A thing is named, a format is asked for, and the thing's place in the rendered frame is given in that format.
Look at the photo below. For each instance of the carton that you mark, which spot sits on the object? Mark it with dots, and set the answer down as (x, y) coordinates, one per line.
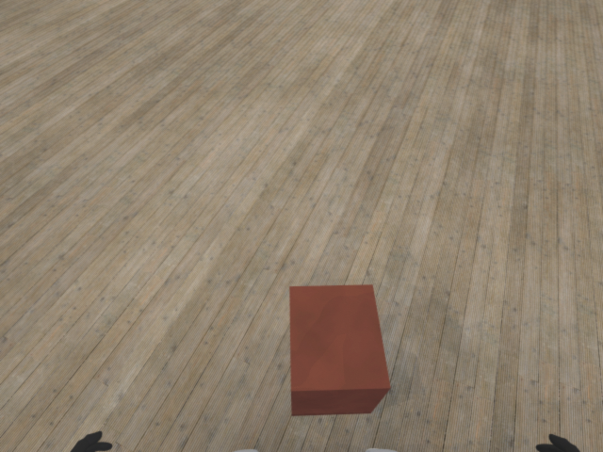
(337, 360)

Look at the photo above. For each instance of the robot left hand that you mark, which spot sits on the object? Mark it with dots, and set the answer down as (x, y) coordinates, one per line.
(89, 443)

